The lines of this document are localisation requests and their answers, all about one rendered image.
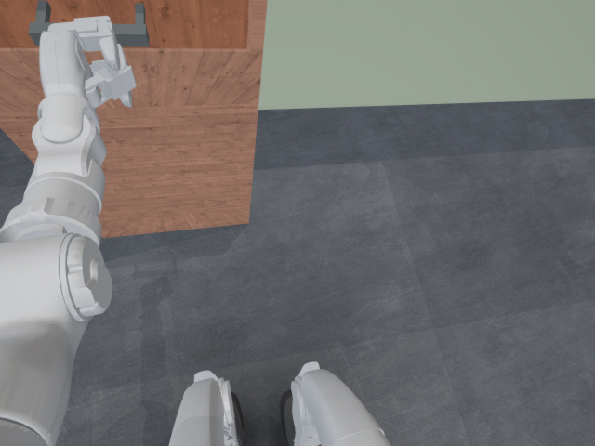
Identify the handle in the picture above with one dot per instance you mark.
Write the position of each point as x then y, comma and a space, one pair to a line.
127, 35

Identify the drawer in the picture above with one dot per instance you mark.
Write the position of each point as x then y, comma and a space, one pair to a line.
212, 24

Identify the left robot thigh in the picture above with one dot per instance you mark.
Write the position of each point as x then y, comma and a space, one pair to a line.
205, 409

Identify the robot right shin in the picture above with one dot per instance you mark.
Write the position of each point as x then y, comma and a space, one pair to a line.
305, 435

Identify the left robot hand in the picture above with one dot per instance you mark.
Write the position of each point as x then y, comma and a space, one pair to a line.
64, 68

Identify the left robot upper arm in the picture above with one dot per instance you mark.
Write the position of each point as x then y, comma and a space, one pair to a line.
50, 288

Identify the cabinet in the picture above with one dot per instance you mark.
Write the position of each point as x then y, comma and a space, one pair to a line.
182, 157

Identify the left robot forearm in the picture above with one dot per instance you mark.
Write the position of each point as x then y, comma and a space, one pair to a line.
65, 191

